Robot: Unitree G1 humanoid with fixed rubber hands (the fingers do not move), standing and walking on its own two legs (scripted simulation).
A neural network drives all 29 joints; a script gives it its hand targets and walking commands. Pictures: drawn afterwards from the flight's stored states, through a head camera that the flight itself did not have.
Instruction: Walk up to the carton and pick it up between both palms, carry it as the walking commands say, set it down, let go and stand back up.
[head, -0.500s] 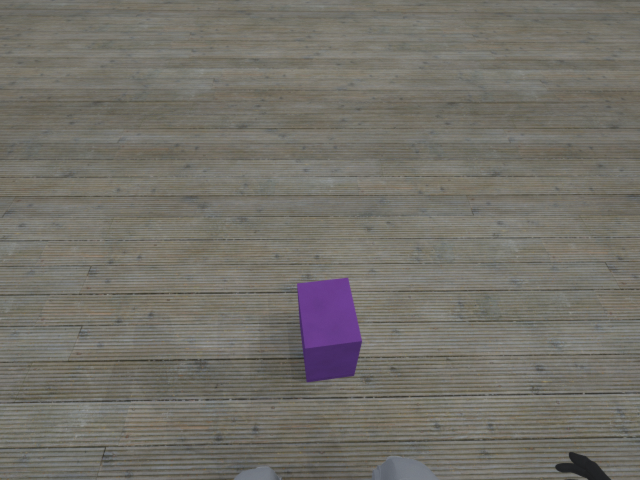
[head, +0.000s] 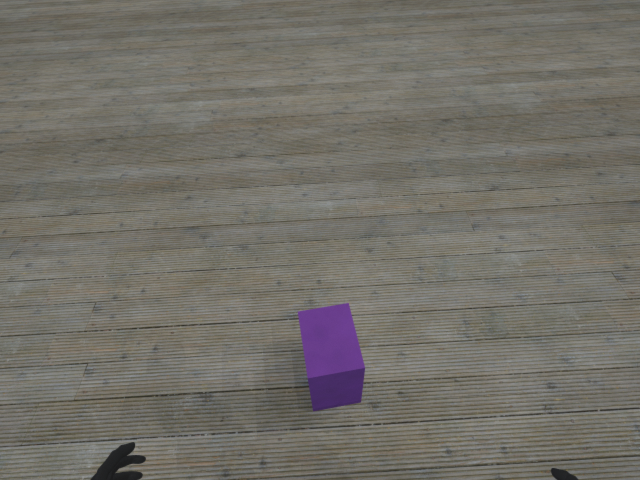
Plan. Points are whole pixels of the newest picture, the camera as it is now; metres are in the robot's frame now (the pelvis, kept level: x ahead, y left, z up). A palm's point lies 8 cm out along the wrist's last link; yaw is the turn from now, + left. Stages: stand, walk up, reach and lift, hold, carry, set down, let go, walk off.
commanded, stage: walk up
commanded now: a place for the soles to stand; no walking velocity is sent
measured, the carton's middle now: (330, 358) +0.55 +0.01 -0.64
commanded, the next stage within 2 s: none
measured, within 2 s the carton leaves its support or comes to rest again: neither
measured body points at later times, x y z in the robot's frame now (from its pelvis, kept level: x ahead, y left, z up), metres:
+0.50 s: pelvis +0.01 -0.01 +0.01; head +0.02 -0.02 +0.46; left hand +0.10 +0.33 -0.09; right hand +0.07 -0.33 -0.12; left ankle +0.02 +0.13 -0.73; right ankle +0.04 -0.14 -0.71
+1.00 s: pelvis +0.11 -0.06 -0.01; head +0.15 -0.06 +0.43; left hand +0.11 +0.28 -0.12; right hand +0.27 -0.37 -0.13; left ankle +0.16 +0.07 -0.74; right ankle +0.09 -0.17 -0.73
